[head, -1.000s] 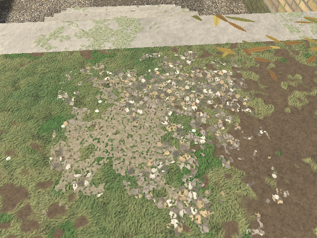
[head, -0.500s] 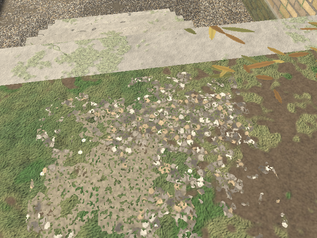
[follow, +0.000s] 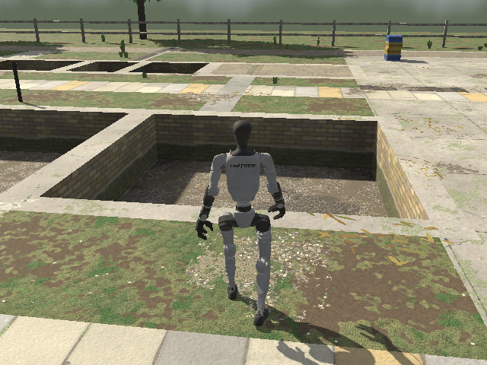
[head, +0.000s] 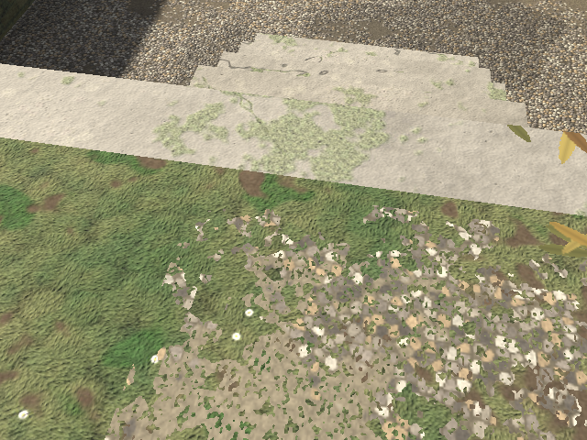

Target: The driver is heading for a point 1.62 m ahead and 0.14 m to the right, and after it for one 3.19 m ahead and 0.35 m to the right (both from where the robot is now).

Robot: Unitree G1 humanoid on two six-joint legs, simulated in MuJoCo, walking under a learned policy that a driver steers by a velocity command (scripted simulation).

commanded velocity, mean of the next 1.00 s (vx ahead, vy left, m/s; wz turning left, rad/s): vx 0.06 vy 0.00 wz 0.02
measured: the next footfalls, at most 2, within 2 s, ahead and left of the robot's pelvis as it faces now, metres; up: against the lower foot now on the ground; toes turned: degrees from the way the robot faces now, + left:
right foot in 0.50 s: +0.22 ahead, -0.14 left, +0.00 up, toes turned +13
right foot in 1.02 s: +0.19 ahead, -0.19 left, +0.00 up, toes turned -11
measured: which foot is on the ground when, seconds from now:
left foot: down 0.00-1.00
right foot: down 0.00-0.00, up 0.02-0.48, down 0.50-0.74, up 0.76-1.00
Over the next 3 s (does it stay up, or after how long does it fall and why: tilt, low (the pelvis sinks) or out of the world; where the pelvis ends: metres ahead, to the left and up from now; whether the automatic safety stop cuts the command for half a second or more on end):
stays up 0.64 0.01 0.03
